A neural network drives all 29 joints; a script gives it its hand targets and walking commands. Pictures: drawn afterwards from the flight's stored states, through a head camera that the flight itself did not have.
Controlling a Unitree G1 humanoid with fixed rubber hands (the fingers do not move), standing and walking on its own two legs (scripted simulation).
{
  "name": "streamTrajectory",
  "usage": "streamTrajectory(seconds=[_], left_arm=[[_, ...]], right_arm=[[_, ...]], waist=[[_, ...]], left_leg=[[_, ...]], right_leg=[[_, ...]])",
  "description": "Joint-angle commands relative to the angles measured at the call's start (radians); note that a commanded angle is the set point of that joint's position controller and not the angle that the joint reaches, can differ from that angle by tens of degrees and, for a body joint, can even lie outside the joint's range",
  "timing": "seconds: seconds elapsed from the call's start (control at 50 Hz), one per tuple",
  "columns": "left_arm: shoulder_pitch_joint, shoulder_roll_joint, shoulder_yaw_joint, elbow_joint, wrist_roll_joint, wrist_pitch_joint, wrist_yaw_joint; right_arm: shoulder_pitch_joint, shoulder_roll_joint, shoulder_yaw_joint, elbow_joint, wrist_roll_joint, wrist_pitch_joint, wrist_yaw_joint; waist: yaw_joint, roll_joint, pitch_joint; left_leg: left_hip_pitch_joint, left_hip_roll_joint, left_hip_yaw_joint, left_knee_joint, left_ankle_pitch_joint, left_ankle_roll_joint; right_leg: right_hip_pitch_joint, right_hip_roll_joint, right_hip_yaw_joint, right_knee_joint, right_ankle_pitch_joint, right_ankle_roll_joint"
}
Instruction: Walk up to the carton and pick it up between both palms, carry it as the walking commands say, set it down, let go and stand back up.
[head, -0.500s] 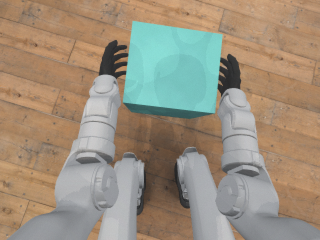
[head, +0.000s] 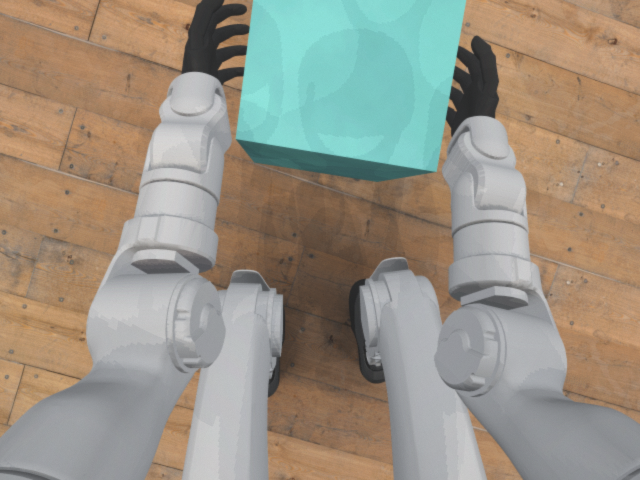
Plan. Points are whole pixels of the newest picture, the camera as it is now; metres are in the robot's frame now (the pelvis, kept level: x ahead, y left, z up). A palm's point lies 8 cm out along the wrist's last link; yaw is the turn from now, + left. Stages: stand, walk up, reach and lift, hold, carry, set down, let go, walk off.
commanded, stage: set down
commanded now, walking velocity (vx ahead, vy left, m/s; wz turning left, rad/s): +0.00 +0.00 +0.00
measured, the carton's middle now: (335, 96) +0.53 -0.04 -0.19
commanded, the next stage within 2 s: none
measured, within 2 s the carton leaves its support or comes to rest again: rests again in 1.38 s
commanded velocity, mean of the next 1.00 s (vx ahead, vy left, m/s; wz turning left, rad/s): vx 0.00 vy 0.00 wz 0.00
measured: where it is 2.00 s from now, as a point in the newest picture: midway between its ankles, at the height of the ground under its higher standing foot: (318, 354)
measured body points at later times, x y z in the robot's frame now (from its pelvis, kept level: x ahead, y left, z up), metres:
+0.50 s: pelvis +0.00 +0.00 -0.06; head +0.35 +0.00 +0.22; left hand +0.56 +0.10 -0.21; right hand +0.51 -0.19 -0.22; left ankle +0.09 +0.10 -0.43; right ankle +0.11 -0.12 -0.43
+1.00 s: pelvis +0.00 +0.00 -0.09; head +0.36 +0.00 +0.18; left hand +0.56 +0.10 -0.25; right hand +0.52 -0.19 -0.25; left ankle +0.09 +0.10 -0.43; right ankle +0.11 -0.12 -0.43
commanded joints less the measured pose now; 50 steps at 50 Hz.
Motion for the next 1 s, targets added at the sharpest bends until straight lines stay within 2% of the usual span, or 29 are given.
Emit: streamTrajectory(seconds=[0.0,0.24,0.52,0.62,0.76,0.88,0.98], left_arm=[[-0.489,-0.983,-0.409,0.026,-0.116,-0.009,-0.193],[-0.571,-0.947,-0.417,0.053,-0.143,-0.011,-0.185],[-0.662,-0.878,-0.455,0.066,-0.21,-0.034,-0.19],[-0.702,-0.865,-0.479,0.039,-0.238,-0.051,-0.19],[-0.681,-0.847,-0.461,0.08,-0.231,-0.06,-0.197],[-0.715,-0.844,-0.475,0.061,-0.253,-0.079,-0.197],[-0.744,-0.813,-0.477,0.068,-0.26,-0.086,-0.194]], right_arm=[[-0.785,0.783,0.608,-0.011,0.114,-0.022,0.244],[-0.873,0.731,0.599,0.0,0.137,-0.025,0.264],[-0.964,0.692,0.639,0.005,0.203,-0.043,0.255],[-0.953,0.725,0.652,0.034,0.244,-0.05,0.256],[-0.93,0.724,0.622,0.088,0.24,-0.055,0.266],[-0.946,0.714,0.623,0.088,0.258,-0.075,0.259],[-0.954,0.693,0.603,0.112,0.259,-0.079,0.256]], waist=[[-0.047,0.024,-1.078],[-0.061,0.033,-1.048],[-0.057,0.011,-1.021],[-0.037,0.017,-1.019],[-0.023,0.023,-0.928],[-0.036,0.023,-0.939],[-0.04,0.034,-0.902]], left_leg=[[0.517,-0.093,0.017,-0.138,0.275,-0.029],[0.484,-0.086,0.016,-0.049,0.292,-0.026],[0.432,-0.073,0.037,0.074,0.305,-0.01],[0.427,-0.07,0.049,0.106,0.333,-0.007],[0.384,-0.068,0.052,0.13,0.321,0.002],[0.395,-0.068,0.044,0.147,0.35,0.003],[0.4,-0.066,0.041,0.151,0.321,0.004]], right_leg=[[0.582,0.097,-0.059,-0.096,0.318,0.025],[0.489,0.085,-0.067,-0.004,0.318,0.021],[0.486,0.072,-0.064,0.104,0.353,0.023],[0.497,0.07,-0.054,0.14,0.39,0.02],[0.436,0.07,-0.049,0.16,0.367,0.017],[0.43,0.07,-0.05,0.182,0.388,0.014],[0.404,0.068,-0.051,0.188,0.351,0.01]])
